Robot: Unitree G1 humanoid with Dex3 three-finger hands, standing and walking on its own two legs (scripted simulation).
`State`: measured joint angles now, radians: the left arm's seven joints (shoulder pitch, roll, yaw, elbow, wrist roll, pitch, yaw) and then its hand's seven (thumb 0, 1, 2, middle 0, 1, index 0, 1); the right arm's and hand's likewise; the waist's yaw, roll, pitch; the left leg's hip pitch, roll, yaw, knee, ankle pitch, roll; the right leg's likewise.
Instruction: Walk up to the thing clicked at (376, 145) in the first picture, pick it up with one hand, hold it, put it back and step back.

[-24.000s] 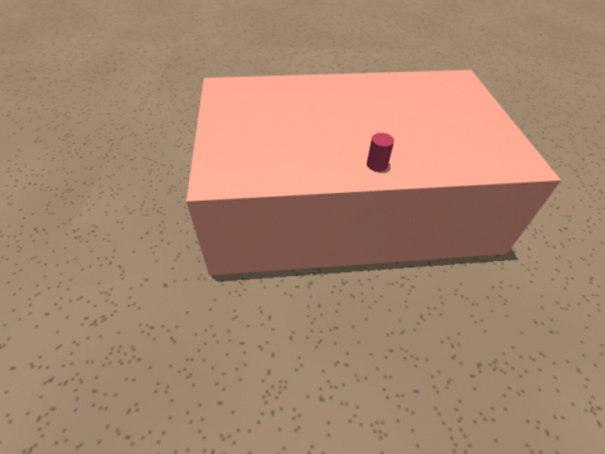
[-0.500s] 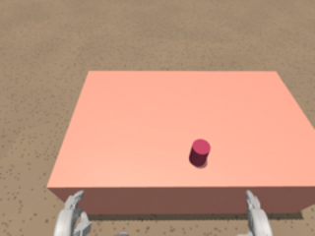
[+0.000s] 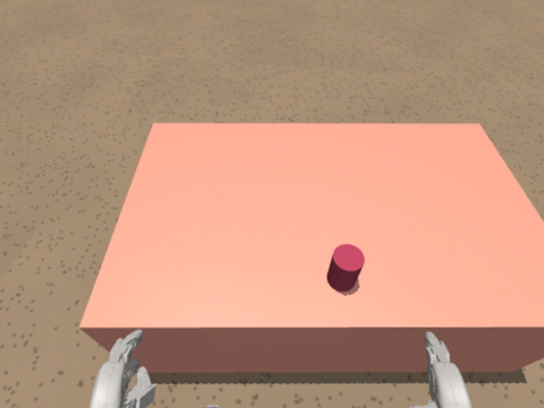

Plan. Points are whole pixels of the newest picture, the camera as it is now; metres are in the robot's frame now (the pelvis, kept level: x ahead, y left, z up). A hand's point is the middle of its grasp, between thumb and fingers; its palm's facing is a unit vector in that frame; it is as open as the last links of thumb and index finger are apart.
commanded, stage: home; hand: right
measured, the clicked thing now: (344, 268) +0.47 -0.17 -0.25
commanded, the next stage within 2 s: stand in 0.60 s
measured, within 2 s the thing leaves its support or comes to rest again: neither
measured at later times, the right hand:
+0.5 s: hand (402, 402) +0.16 -0.18 -0.06, palm faces +0.11 +0.96 -0.27, open 17.5 cm
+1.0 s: hand out of the picture +0.11 -0.23 -0.12, palm faces -0.04 +0.94 -0.35, open 13.1 cm
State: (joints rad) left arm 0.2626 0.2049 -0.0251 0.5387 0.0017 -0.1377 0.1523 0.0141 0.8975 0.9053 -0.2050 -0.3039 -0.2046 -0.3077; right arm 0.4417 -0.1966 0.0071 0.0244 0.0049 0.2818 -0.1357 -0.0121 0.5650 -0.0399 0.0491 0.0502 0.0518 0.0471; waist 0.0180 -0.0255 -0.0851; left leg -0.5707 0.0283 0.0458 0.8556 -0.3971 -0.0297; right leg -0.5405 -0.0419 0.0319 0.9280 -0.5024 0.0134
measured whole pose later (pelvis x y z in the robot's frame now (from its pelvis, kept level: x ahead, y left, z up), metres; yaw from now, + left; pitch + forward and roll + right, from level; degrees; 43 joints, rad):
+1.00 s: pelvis +0.00 +0.00 +0.01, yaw +0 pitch +1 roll +0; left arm 0.20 0.33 0.01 0.82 0.06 -0.02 0.01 0.01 0.90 0.90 -0.21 -0.30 -0.21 -0.31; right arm 0.27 -0.33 -0.02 0.68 -0.05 0.02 -0.01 -0.01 -0.02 -0.58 0.18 0.26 0.18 0.26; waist 0.00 0.01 0.00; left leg -0.44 0.06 0.02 0.79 -0.37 -0.03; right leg -0.38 -0.01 0.00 0.80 -0.45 0.00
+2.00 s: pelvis -0.01 +0.02 +0.05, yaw +0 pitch -3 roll +0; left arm 0.14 0.34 0.00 1.17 0.03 0.00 0.00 0.01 0.90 0.90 -0.20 -0.30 -0.20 -0.30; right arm 0.13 -0.33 0.01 1.16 -0.02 0.00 0.00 0.00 -0.90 -0.90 0.20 0.30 0.20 0.30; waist 0.00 -0.01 0.06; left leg -0.16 0.03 0.03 0.37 -0.16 -0.01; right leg -0.07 -0.03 0.00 0.33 -0.20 0.04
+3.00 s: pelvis +0.01 +0.03 +0.05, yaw +1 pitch -2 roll +0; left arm 0.12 0.34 0.00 1.14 0.02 0.00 0.00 0.01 0.90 0.90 -0.20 -0.30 -0.20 -0.30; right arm 0.10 -0.34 0.00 1.14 -0.01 -0.01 0.00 0.00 -0.90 -0.90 0.20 0.30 0.20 0.30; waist 0.00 -0.01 0.06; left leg -0.14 0.01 0.03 0.35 -0.18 0.00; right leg -0.04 -0.05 -0.01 0.29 -0.21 0.05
